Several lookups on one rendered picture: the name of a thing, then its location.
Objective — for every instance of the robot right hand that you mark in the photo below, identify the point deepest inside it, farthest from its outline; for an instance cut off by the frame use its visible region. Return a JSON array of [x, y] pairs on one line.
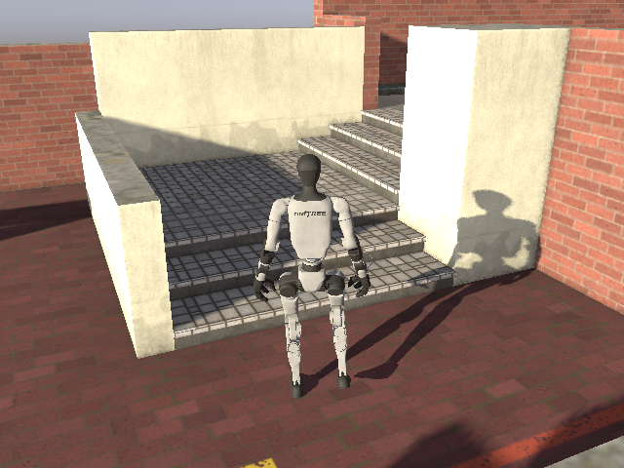
[[365, 282]]

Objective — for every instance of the right robot foot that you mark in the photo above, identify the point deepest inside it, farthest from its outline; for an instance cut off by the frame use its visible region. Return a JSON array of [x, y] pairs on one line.
[[343, 381]]

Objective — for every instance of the robot left upper arm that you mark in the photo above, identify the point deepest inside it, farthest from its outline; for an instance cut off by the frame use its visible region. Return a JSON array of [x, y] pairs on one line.
[[280, 206]]

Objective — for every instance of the robot right upper arm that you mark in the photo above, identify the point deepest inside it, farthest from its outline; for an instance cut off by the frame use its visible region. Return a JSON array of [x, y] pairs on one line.
[[341, 206]]

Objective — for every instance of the robot left hand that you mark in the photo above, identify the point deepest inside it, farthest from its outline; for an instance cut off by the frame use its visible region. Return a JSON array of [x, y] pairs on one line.
[[258, 288]]

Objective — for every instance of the right robot forearm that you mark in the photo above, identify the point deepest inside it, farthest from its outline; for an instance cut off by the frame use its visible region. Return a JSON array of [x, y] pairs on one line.
[[358, 260]]

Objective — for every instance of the robot right shin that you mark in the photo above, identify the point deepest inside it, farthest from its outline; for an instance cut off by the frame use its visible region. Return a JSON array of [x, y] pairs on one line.
[[340, 344]]

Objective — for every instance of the left robot forearm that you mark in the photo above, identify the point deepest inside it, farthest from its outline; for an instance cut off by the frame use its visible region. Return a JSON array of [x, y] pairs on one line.
[[264, 263]]

